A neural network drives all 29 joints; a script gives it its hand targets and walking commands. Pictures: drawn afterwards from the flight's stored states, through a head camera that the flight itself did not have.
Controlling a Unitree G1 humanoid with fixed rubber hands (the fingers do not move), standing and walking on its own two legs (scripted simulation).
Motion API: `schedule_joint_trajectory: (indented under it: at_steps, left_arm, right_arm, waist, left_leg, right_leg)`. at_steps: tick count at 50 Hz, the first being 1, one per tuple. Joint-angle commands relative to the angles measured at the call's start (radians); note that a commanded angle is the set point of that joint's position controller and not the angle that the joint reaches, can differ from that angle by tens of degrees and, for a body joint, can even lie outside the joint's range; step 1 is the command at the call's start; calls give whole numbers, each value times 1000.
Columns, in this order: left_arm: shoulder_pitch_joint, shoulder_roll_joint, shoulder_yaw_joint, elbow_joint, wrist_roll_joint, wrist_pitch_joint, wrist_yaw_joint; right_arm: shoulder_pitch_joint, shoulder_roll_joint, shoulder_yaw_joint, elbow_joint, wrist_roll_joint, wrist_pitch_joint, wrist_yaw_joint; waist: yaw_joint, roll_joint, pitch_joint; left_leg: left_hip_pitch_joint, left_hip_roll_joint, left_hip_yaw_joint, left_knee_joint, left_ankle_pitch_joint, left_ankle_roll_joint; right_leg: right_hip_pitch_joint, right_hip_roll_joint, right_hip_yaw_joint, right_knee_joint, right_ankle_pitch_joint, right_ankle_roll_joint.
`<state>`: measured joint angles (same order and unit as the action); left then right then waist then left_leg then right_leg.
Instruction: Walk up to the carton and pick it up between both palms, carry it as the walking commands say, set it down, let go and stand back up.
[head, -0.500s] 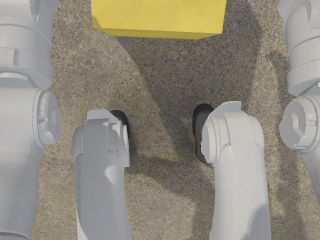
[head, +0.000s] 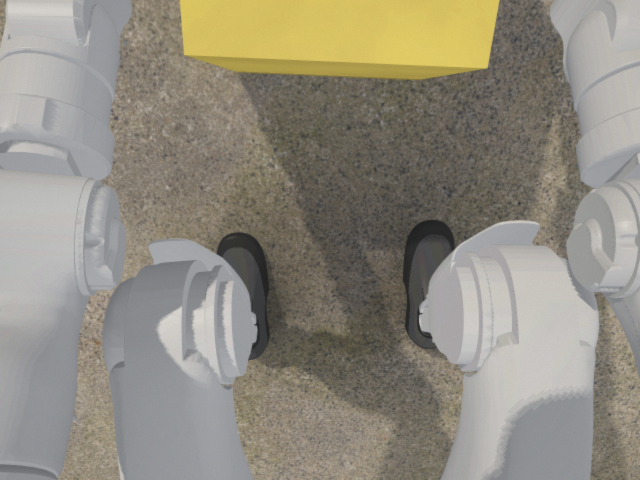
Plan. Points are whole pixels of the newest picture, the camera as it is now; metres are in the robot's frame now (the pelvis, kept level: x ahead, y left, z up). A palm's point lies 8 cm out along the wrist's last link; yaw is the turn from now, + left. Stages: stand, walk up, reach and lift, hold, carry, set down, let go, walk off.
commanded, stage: reach and lift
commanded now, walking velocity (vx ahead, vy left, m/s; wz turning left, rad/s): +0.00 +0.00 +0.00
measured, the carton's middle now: out of the picture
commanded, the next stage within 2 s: none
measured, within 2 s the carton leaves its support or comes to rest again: leaves its support in 1.44 s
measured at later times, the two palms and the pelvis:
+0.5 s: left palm out of the picture +0.57 +0.15 -0.19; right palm out of the picture +0.55 -0.18 -0.18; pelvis +0.00 -0.01 +0.00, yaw -1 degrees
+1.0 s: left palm out of the picture +0.57 +0.15 -0.19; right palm out of the picture +0.55 -0.18 -0.18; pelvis +0.00 +0.00 +0.00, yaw -1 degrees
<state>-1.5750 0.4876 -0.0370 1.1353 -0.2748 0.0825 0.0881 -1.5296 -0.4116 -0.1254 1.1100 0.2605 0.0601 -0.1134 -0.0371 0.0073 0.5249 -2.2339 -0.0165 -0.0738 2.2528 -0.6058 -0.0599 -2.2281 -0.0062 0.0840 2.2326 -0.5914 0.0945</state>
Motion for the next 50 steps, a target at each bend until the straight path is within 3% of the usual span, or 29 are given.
schedule_joint_trajectory:
  at_steps: [1, 5, 6, 8, 9, 13, 14, 15, 16, 19, 21, 22, 23, 24, 25, 26, 27, 29, 30, 33, 34, 35, 36, 37, 38, 40, 45, 46, 50]
  left_arm:
    - [-326, 117, 19, -114, -14, -30, -3]
    - [-410, 192, 38, -149, 20, -42, 13]
    - [-386, 210, 77, -137, 36, -36, 26]
    - [-408, 135, 27, -184, 0, -53, 21]
    - [-406, 173, 49, -129, 34, -46, 16]
    - [-443, 129, 31, -73, 25, -26, 3]
    - [-456, 126, 12, -106, 17, -36, 8]
    - [-433, 94, 16, -96, 10, -49, 1]
    - [-479, 116, 35, -145, -2, -54, 5]
    - [-411, 54, 19, -35, -8, -38, -9]
    - [-391, 55, 54, -57, 42, -43, 4]
    - [-378, 76, 26, -33, 50, -43, 6]
    - [-444, 62, 36, -107, 43, -57, 10]
    - [-431, 75, 31, -106, 37, -61, 9]
    - [-514, 59, 34, -125, 47, -60, 12]
    - [-436, 55, 48, -154, 71, -66, 24]
    - [-431, -6, 13, -75, 46, -49, 22]
    - [-405, -64, 4, -101, 43, -55, -1]
    - [-395, -94, -10, -72, 37, -52, -7]
    - [-450, -151, -7, -126, 41, -46, -22]
    - [-552, -210, -66, -187, 6, -46, -31]
    - [-511, -207, -28, -173, 20, -43, -37]
    - [-558, -301, -92, -127, 28, -37, -57]
    - [-549, -360, -110, -142, 16, -36, -76]
    - [-524, -408, -88, -120, 27, -37, -92]
    - [-557, -521, -116, -131, 21, -24, -125]
    - [-612, -733, -74, -168, 72, 9, -206]
    - [-653, -809, -84, -176, 65, 8, -219]
    - [-552, -909, -106, -159, 62, 36, -247]
  right_arm:
    - [-280, -152, -10, -128, -3, -44, -6]
    - [-327, -165, 4, -174, 14, -39, -8]
    - [-315, -159, 28, -115, 47, -29, -9]
    - [-340, -164, -14, -138, -4, -47, -21]
    - [-325, -170, 17, -81, 8, -36, -14]
    - [-412, -152, 0, -119, -5, -32, -19]
    - [-451, -113, 12, -175, 21, -40, -18]
    - [-430, -58, 47, -178, 19, -40, -18]
    - [-432, -33, 80, -144, 59, -39, -15]
    - [-405, -52, 73, -81, 13, -34, -20]
    - [-417, -96, 33, -125, -7, -40, -31]
    - [-340, -91, -1, -64, -24, -33, -29]
    - [-394, -71, -24, -128, -27, -35, -33]
    - [-354, -33, -2, -105, -31, -36, -34]
    - [-383, -30, -2, -121, -23, -34, -33]
    - [-358, 5, 15, -121, -7, -39, -28]
    - [-346, -12, -5, -33, -43, -33, -21]
    - [-360, 45, 29, -115, -25, -37, -12]
    - [-393, 58, 4, -140, -60, -38, -3]
    - [-415, 145, 30, -133, -74, -32, 7]
    - [-422, 191, 57, -91, -36, -36, 21]
    - [-452, 190, 49, -135, -45, -35, 28]
    - [-458, 294, 62, -104, -54, -28, 50]
    - [-528, 341, 74, -158, -43, -27, 68]
    - [-495, 371, 90, -145, -79, -19, 78]
    - [-509, 460, 70, -117, -117, -5, 110]
    - [-621, 727, 129, -182, -83, 36, 205]
    - [-604, 802, 148, -156, -93, 47, 217]
    - [-669, 833, 148, -241, -89, 53, 254]
  waist:
    - [-75, 26, -1455]
    - [-34, 36, -1491]
    - [36, 42, -1490]
    - [-65, 68, -1460]
    - [-8, 60, -1456]
    - [-36, 29, -1333]
    - [28, 42, -1386]
    - [-13, 2, -1421]
    - [35, 6, -1413]
    - [-27, -24, -1383]
    - [-1, 13, -1453]
    - [-37, 56, -1410]
    - [-22, 93, -1429]
    - [13, 28, -1467]
    - [-40, 54, -1450]
    - [30, 67, -1489]
    - [-35, 68, -1409]
    - [-7, 92, -1389]
    - [-68, 84, -1404]
    - [-16, 32, -1392]
    - [-65, 76, -1395]
    - [-26, 52, -1397]
    - [-70, 78, -1370]
    - [-51, 95, -1354]
    - [-76, 22, -1349]
    - [-96, 44, -1317]
    - [-1, 26, -1269]
    - [-33, -3, -1294]
    - [-31, 35, -1294]
  left_leg:
    - [648, -1, 99, -137, 468, 23]
    - [662, 13, 116, -137, 411, 30]
    - [697, 17, 128, -152, 430, 17]
    - [698, -6, 84, -159, 494, 21]
    - [689, 10, 116, -151, 411, 26]
    - [575, 8, 123, -161, 272, 30]
    - [640, 8, 118, -167, 347, 43]
    - [610, 7, 117, -141, 388, 41]
    - [613, 21, 136, -153, 400, 43]
    - [591, 8, 130, -159, 378, 38]
    - [619, -1, 128, -140, 421, 15]
    - [621, 6, 133, -153, 390, 22]
    - [621, -3, 139, -142, 380, 20]
    - [681, -5, 137, -156, 443, 22]
    - [648, 10, 125, -163, 405, 13]
    - [711, -3, 137, -166, 475, 10]
    - [676, -7, 123, -177, 417, 3]
    - [694, -15, 133, -158, 459, 11]
    - [686, -12, 105, -159, 455, 22]
    - [638, -26, 111, -171, 437, 22]
    - [680, -11, 138, -177, 389, 6]
    - [650, -24, 119, -184, 404, 15]
    - [698, -15, 122, -182, 455, 6]
    - [639, -36, 130, -190, 411, 2]
    - [639, -36, 125, -165, 420, 11]
    - [699, -48, 137, -153, 419, 11]
    - [523, -50, 166, -163, 316, 26]
    - [545, -52, 168, -153, 335, 26]
    - [543, -88, 160, -167, 383, 49]
  right_leg:
    - [673, -3, -154, -129, 528, -31]
    - [685, 13, -140, -125, 469, -46]
    - [670, 0, -149, -115, 473, -43]
    - [588, 17, -171, -124, 500, -49]
    - [629, 12, -145, -140, 410, -56]
    - [639, 8, -158, -146, 350, -40]
    - [631, 18, -162, -137, 377, -40]
    - [691, 19, -150, -151, 441, -36]
    - [699, 20, -134, -158, 454, -43]
    - [689, 24, -146, -155, 455, -25]
    - [716, 26, -155, -141, 501, -35]
    - [685, 39, -170, -142, 472, -19]
    - [663, 36, -142, -154, 454, -38]
    - [691, 39, -159, -161, 463, -27]
    - [696, 32, -158, -151, 488, -32]
    - [682, 46, -162, -143, 522, -47]
    - [639, 33, -185, -135, 481, -46]
    - [614, 54, -178, -172, 487, -46]
    - [620, 55, -179, -152, 500, -39]
    - [643, 47, -190, -147, 481, -34]
    - [656, 37, -191, -148, 457, -59]
    - [643, 45, -209, -142, 475, -44]
    - [637, 47, -191, -164, 498, -49]
    - [654, 49, -182, -165, 451, -49]
    - [658, 50, -202, -159, 468, -32]
    - [623, 55, -203, -165, 439, -47]
    - [643, 69, -190, -141, 380, -50]
    - [673, 77, -184, -144, 426, -64]
    - [569, 81, -204, -138, 430, -60]
